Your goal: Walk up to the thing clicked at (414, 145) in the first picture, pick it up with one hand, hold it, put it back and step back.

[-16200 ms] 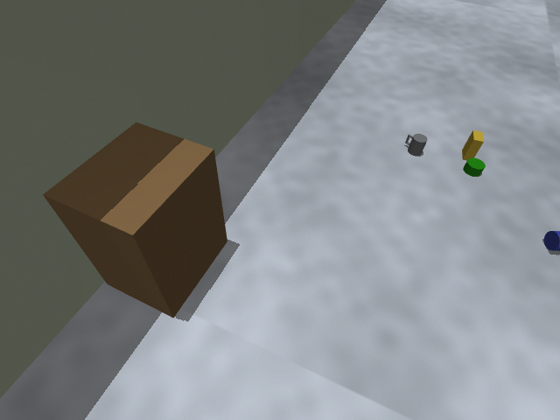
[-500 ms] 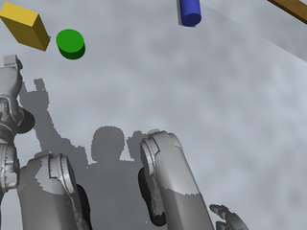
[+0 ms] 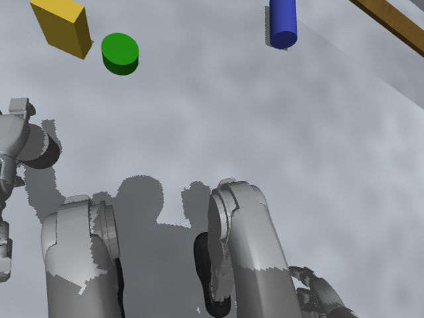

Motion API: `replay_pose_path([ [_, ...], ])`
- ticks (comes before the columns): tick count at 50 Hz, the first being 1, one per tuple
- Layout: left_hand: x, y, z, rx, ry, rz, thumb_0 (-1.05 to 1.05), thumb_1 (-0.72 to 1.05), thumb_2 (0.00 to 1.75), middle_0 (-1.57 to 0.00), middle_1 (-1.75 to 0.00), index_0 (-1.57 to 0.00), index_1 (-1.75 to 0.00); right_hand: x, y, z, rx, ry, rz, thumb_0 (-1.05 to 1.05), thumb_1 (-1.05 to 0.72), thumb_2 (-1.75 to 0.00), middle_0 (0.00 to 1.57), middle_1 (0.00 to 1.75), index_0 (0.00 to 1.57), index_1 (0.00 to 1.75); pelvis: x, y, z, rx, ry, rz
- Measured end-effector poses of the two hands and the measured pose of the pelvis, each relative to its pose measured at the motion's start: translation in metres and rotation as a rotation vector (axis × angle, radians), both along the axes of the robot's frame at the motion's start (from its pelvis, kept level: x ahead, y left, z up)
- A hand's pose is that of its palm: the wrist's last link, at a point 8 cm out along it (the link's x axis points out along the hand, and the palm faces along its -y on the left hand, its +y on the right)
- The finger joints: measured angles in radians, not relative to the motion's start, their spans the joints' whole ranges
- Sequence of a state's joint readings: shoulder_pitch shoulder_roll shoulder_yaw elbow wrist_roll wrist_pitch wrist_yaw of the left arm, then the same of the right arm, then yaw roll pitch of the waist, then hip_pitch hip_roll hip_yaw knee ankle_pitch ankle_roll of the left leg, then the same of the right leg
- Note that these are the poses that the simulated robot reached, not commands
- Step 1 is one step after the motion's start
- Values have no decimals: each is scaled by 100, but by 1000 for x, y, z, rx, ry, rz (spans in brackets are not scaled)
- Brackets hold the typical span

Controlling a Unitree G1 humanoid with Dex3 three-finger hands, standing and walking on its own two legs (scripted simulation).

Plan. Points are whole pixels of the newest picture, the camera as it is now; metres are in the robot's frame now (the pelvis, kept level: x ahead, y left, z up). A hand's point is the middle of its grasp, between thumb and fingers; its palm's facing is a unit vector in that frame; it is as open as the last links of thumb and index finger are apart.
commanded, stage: rest palm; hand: left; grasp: from above
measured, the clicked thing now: (26, 152) +0.44 +0.30 -0.27
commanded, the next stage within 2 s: close in 0.96 s
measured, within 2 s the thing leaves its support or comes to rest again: neither
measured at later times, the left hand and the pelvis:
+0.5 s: hand (28, 146) +0.44 +0.29 -0.23, palm faces -0.45 -0.12 -0.88, open 14.3 cm; pelvis +0.00 +0.00 -0.02, yaw -3 degrees
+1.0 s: hand (29, 147) +0.44 +0.29 -0.24, palm faces -0.43 -0.12 -0.89, open 14.2 cm; pelvis +0.00 +0.00 -0.02, yaw -4 degrees
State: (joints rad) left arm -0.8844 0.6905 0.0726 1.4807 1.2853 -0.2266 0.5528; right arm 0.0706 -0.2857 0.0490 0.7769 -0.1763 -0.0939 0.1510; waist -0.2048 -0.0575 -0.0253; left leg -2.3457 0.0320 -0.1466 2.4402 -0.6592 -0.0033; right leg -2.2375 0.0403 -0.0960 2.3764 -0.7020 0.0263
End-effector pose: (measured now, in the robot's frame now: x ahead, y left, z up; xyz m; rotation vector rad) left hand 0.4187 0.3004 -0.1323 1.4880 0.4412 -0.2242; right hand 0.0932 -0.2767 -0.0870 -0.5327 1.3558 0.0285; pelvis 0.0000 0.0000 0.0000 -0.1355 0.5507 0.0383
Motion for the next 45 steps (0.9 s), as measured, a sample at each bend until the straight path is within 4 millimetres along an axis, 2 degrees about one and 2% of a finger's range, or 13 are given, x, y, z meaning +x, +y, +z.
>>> replay_pose_path([
  [3, 9, -6, -4, 12, 6, 18, -1, -56, 102, -8, -99, -7, -100, 5, -1, 1, 0, -26, 20, 0, -91, -90, 20, 30, 20, 30, 0, 0, -3, -3, -3, -4],
  [6, 19, -11, -8, 10, 5, 43, -1, -56, 102, -8, -98, -7, -99, 1, -1, 0, 10, -26, 25, 0, -91, -90, 20, 30, 20, 30, 0, 0, -5, -8, -6, -12],
  [11, 29, -14, -17, 16, 25, 63, 0, -55, 102, -8, -98, -7, -99, -23, 3, -6, 41, 31, 2, 0, -91, -90, 20, 30, 20, 30, 1, -1, -9, -9, -11, -23],
  [17, 27, -14, -29, 9, 57, 75, 0, -54, 100, -8, -99, -7, -100, -56, 12, -12, 86, 116, -36, 0, -91, -90, 20, 30, 20, 30, 1, -2, -12, -10, -21, -34],
  [23, 24, -12, -36, -7, 61, 63, 0, -53, 99, -8, -99, -7, -99, -73, 18, -12, 106, 162, -41, 0, -91, -90, 20, 30, 21, 30, 2, -2, -15, -17, -31, -40],
  [29, 27, -11, -40, -18, 38, 49, 0, -53, 99, -8, -98, -7, -99, -72, 17, -8, 98, 157, -15, 0, -90, -90, 20, 30, 21, 30, 3, -2, -18, -25, -42, -43],
  [45, 25, -12, -49, -15, 31, 57, 0, -52, 101, -9, -97, -7, -98, -48, 10, 0, 80, 94, 65, 0, -90, -90, 20, 30, 20, 30, 3, 1, -19, -42, -56, -51],
])
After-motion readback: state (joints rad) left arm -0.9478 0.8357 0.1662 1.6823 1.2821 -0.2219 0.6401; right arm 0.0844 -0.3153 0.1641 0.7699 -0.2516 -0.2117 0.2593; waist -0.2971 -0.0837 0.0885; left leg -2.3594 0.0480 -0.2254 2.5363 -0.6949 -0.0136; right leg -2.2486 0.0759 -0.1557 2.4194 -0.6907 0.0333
